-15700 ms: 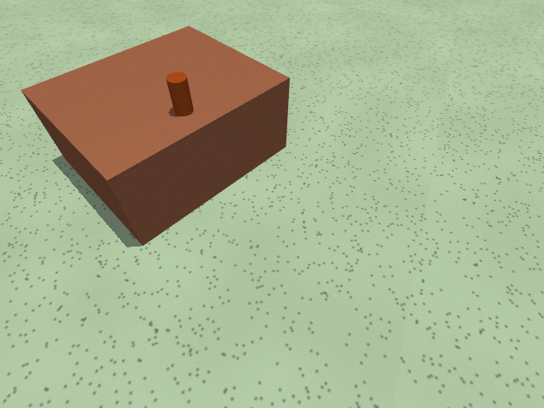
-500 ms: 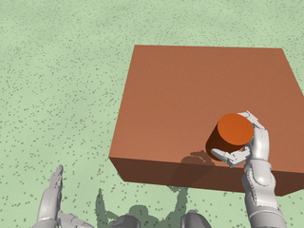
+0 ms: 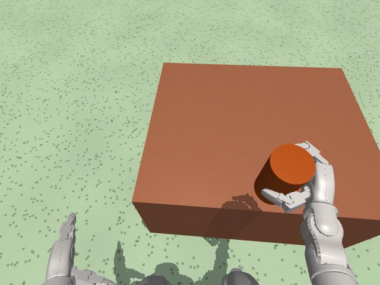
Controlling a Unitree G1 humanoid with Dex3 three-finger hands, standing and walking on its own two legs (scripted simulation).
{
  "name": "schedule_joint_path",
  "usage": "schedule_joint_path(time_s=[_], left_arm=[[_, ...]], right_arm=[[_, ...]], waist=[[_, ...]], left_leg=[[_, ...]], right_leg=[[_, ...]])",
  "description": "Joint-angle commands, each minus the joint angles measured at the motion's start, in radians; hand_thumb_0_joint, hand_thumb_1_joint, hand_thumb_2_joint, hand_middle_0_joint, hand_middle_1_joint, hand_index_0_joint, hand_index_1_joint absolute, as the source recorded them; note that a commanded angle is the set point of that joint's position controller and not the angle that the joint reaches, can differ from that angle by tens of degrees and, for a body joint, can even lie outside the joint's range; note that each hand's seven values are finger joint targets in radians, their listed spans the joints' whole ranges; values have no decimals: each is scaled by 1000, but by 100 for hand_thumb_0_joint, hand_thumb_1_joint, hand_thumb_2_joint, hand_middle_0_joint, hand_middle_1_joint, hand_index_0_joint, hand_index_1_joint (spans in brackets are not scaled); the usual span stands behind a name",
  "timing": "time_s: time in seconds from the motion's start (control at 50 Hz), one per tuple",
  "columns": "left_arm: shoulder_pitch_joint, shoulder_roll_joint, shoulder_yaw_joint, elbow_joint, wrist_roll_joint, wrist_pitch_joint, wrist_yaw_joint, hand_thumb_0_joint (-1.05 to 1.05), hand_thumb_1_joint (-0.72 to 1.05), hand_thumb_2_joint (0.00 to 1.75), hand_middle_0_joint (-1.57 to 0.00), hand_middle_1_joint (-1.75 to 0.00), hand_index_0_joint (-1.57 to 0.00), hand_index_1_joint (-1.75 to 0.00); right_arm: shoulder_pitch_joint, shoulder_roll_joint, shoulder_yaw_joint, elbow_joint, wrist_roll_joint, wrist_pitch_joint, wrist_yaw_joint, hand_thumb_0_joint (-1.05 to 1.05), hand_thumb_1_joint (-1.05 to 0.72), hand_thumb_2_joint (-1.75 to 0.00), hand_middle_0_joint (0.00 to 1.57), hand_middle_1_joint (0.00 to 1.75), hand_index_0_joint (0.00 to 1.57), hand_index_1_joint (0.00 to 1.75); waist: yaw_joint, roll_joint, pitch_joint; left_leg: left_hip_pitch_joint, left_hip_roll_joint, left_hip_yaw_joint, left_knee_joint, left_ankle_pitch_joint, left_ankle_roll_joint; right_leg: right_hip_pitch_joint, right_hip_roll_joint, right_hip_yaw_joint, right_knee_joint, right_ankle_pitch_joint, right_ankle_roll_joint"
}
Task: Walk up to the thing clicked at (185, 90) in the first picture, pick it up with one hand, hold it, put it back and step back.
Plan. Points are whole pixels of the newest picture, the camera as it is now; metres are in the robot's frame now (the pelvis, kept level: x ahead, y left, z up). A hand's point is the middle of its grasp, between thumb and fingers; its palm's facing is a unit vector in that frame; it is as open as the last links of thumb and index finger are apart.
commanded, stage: hold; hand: right
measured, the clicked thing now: (280, 177) +0.32 -0.16 +0.03
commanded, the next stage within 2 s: none
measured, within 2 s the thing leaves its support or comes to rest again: neither
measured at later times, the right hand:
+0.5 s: hand (284, 175) +0.32 -0.17 +0.03, palm faces +0.17 +0.98 -0.03, open 11.0 cm
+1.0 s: hand (284, 178) +0.32 -0.17 +0.03, palm faces +0.17 +0.99 -0.02, open 11.0 cm
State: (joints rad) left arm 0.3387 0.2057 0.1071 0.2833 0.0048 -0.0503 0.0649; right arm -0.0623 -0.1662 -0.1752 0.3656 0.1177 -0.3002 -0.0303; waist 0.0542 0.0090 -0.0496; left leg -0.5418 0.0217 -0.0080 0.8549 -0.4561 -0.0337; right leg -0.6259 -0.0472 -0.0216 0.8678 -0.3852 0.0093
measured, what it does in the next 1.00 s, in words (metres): stands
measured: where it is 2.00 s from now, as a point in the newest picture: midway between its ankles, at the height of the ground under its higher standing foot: outside the picture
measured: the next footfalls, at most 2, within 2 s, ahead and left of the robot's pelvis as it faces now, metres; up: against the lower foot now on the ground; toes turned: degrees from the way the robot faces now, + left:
none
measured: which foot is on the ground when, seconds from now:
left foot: down 0.00-1.00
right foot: down 0.00-1.00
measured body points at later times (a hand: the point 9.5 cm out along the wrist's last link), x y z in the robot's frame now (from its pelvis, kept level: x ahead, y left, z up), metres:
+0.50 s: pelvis +0.00 +0.00 +0.01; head +0.04 -0.01 +0.45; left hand +0.16 +0.26 -0.04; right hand +0.31 -0.22 +0.04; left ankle -0.02 +0.14 -0.70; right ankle +0.03 -0.12 -0.70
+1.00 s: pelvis -0.01 +0.00 +0.01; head +0.04 -0.01 +0.45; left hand +0.15 +0.27 -0.04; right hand +0.31 -0.22 +0.03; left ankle -0.02 +0.14 -0.70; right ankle +0.03 -0.12 -0.70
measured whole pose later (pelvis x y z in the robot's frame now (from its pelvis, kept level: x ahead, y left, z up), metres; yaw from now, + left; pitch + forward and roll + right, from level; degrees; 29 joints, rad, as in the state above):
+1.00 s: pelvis -0.01 +0.00 +0.01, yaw +0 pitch +7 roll +1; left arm 0.31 0.20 0.09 0.35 0.01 -0.11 0.07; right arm -0.08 -0.16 -0.18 0.41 0.12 -0.32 -0.02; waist 0.06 0.01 -0.03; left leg -0.51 0.02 -0.01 0.81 -0.43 -0.03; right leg -0.59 -0.05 -0.02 0.82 -0.35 0.01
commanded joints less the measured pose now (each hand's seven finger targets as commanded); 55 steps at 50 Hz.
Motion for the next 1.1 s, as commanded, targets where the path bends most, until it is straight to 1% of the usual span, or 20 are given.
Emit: schedule_joint_path(time_s=[0.0, 0.12, 0.16, 0.2, 0.22, 0.24, 0.28, 0.32, 0.34, 0.4, 0.42, 0.48, 0.58, 0.6, 0.72, 0.76, 0.8, 0.94, 0.98, 1.08], left_arm=[[-30, 133, 53, -151, -5, -59, 15, 0, -54, 5, -5, -6, -5, -5], [-55, 146, 67, -171, -4, -73, 17, 0, -55, 5, -5, -6, -5, -5], [-19, 124, 49, -108, -2, -68, 11, 0, -54, 5, -5, -6, -5, -5], [-44, 160, 82, -137, -2, -75, 15, 0, -55, 5, -5, -5, -5, -5], [-36, 126, 45, -127, 0, -73, 9, 0, -55, 5, -5, -6, -5, -5], [-26, 151, 75, -139, -1, -74, 12, 0, -54, 5, -5, -6, -5, -5], [-32, 110, 32, -132, 2, -76, 4, 0, -54, 5, -5, -6, -5, -5], [-25, 109, 39, -108, 0, -72, 4, 0, -55, 5, -5, -5, -5, -5], [-57, 154, 76, -139, 1, -78, 10, 0, -55, 5, -5, -5, -5, -5], [-53, 102, 22, -134, 0, -79, 2, 0, -55, 5, -5, -6, -5, -6], [-68, 143, 66, -157, -1, -84, 10, 0, -54, 5, -5, -6, -5, -6], [-16, 97, 21, -115, 0, -88, 8, 0, -55, 5, -5, -6, -5, -6], [-57, 143, 58, -109, 1, -96, 15, 0, -55, 5, -5, -5, -5, -5], [-59, 107, 27, -111, 0, -95, 11, 0, -55, 5, -5, -6, -5, -5], [-71, 139, 59, -104, 0, -102, 19, 0, -54, 5, -5, -5, -5, -5], [-106, 115, 25, -129, 1, -111, 15, 0, -55, 5, -5, -6, -5, -5], [-58, 127, 40, -84, 1, -108, 18, 0, -55, 5, -5, -5, -5, -5], [-57, 150, 64, -100, 2, -112, 18, 0, -55, 5, -5, -5, -5, -5], [-57, 110, 31, -100, 1, -110, 16, 0, -55, 5, -5, -6, -5, -5], [-40, 139, 52, -103, 4, -112, 21, 0, -55, 5, -5, -6, -5, -5]], right_arm=[[-392, -121, -35, -348, 35, -135, 2, 0, 4, -131, 118, 142, 125, 142], [-404, -115, -38, -337, 37, -126, 8, 0, 6, -131, 118, 142, 125, 142], [-389, -120, -46, -330, 39, -126, 5, 0, 3, -132, 119, 143, 126, 143], [-400, -132, -50, -319, 32, -127, 6, 0, 4, -131, 119, 142, 126, 142], [-405, -129, -45, -344, 31, -133, 6, 0, 5, -132, 119, 143, 126, 143], [-392, -159, -79, -344, 32, -136, 4, 0, 5, -132, 119, 143, 126, 143], [-372, -108, -42, -315, 34, -135, 8, 0, 5, -132, 119, 143, 126, 143], [-402, -136, -64, -333, 36, -144, 8, 0, 6, -132, 119, 143, 126, 143], [-409, -152, -75, -308, 35, -144, 8, 0, 4, -132, 119, 143, 126, 143], [-417, -127, -45, -378, 35, -152, 6, 0, 3, -133, 120, 144, 127, 144], [-411, -124, -41, -351, 35, -150, 5, 0, 2, -133, 120, 144, 127, 144], [-402, -144, -60, -356, 32, -145, 5, 0, 4, -132, 120, 143, 127, 143], [-404, -144, -73, -325, 41, -141, 5, 0, 5, -132, 119, 143, 127, 143], [-399, -140, -66, -336, 39, -147, 6, 0, 5, -133, 120, 144, 127, 144], [-408, -136, -54, -311, 38, -149, 16, 0, 7, -133, 120, 144, 127, 144], [-445, -97, -11, -346, 42, -157, 19, 0, 5, -132, 119, 143, 126, 143], [-398, -138, -56, -284, 39, -154, 15, 0, 4, -132, 119, 143, 126, 143], [-421, -170, -88, -340, 40, -164, 6, 0, 5, -133, 120, 144, 127, 144], [-411, -138, -56, -335, 42, -168, 11, 0, 2, -134, 121, 145, 128, 145], [-373, -135, -56, -307, 42, -160, 14, 0, 1, -134, 122, 145, 129, 145]], waist=[[10, -49, -335], [21, -30, -362], [-1, -63, -319], [9, -45, -340], [-6, -63, -348], [-5, -56, -378], [-8, -57, -357], [-6, -63, -364], [10, -41, -355], [-16, -91, -353], [7, -74, -338], [-1, -87, -345], [8, -48, -303], [-7, -59, -303], [8, -52, -315], [6, -56, -305], [3, -53, -298], [1, -73, -354], [4, -80, -301], [11, -60, -338]], left_leg=[[38, -32, 28, -125, 332, 17], [58, -31, 27, -129, 374, 13], [53, -29, 29, -132, 358, 17], [47, -31, 32, -130, 352, 17], [64, -30, 32, -129, 362, 18], [75, -30, 35, -125, 384, 17], [72, -32, 36, -120, 406, 15], [75, -29, 27, -122, 427, 15], [77, -31, 29, -126, 412, 13], [74, -33, 29, -137, 353, 21], [67, -36, 33, -145, 325, 20], [68, -34, 30, -148, 351, 18], [49, -36, 32, -162, 281, 18], [68, -29, 25, -166, 276, 19], [50, -31, 24, -162, 280, 17], [38, -35, 29, -163, 242, 22], [44, -33, 28, -161, 265, 19], [53, -36, 30, -142, 313, 20], [39, -34, 27, -150, 282, 21], [68, -34, 25, -143, 353, 15]], right_leg=[[302, 22, 4, -114, 259, -11], [322, 22, 3, -115, 299, -14], [305, 25, 1, -124, 288, -9], [316, 21, 6, -129, 289, -9], [320, 22, 5, -128, 302, -7], [338, 20, 8, -125, 337, -6], [332, 19, 10, -117, 386, -4], [338, 21, 4, -111, 392, -9], [327, 21, 6, -117, 366, -10], [340, 21, 5, -141, 304, -4], [336, 21, 6, -151, 266, -5], [342, 23, 4, -144, 291, -7], [303, 22, 7, -160, 199, -12], [294, 27, 1, -156, 194, -11], [305, 25, 2, -152, 195, -11], [302, 22, 7, -165, 159, -8], [296, 24, 6, -157, 184, -10], [321, 21, 10, -149, 244, -7], [302, 23, 5, -152, 206, -7], [323, 25, 2, -134, 276, -11]])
